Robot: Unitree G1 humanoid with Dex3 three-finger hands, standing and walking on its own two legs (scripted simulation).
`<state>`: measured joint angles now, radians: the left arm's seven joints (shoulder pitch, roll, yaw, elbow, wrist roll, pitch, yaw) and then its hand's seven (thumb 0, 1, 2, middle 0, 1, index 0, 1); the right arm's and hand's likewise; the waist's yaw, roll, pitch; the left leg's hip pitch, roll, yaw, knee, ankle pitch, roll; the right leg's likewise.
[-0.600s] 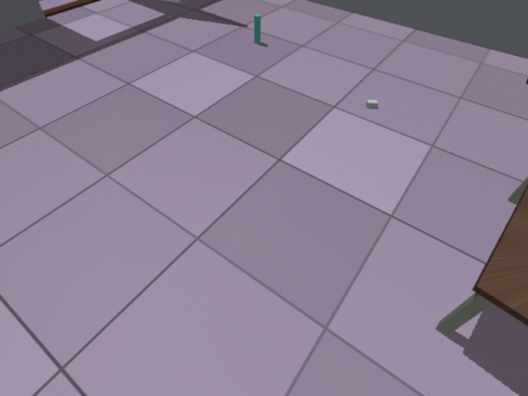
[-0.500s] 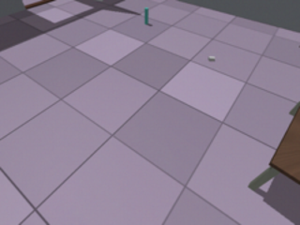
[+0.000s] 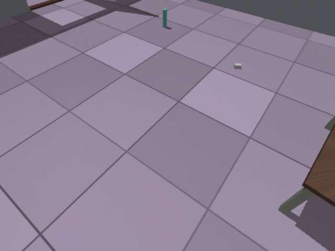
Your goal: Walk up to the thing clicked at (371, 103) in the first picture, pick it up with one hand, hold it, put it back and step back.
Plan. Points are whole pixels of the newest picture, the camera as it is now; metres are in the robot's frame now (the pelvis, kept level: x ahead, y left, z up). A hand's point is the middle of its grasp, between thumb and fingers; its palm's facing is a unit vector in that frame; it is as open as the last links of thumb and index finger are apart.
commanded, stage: stand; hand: left
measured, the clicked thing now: (237, 65) +1.95 -0.83 -0.76
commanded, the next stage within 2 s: walk up in 0.52 s
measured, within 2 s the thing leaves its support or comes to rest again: neither
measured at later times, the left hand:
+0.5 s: hand out of the picture +0.08 +0.25 -0.16, palm faces -0.04 -0.94 -0.34, open 7.3 cm
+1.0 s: hand (118, 207) +0.26 +0.14 -0.14, palm faces -0.06 -0.92 -0.39, open 7.3 cm
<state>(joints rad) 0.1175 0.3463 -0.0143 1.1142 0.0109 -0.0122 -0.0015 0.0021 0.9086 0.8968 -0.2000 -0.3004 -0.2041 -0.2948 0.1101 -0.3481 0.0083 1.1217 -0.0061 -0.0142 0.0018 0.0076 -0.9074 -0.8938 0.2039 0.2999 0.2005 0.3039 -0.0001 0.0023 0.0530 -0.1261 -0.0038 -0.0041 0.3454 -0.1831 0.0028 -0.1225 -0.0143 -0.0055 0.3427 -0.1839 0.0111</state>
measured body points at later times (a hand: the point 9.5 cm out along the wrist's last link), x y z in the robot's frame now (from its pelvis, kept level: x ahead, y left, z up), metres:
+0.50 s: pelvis +0.00 +0.00 +0.00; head +0.01 +0.00 +0.45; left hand +0.08 +0.30 -0.13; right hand +0.08 -0.30 -0.13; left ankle +0.00 +0.12 -0.75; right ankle +0.00 -0.13 -0.75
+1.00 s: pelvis +0.13 -0.14 -0.04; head +0.11 -0.16 +0.41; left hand +0.27 +0.19 -0.12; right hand +0.14 -0.51 -0.15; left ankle +0.05 +0.05 -0.68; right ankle +0.18 -0.28 -0.75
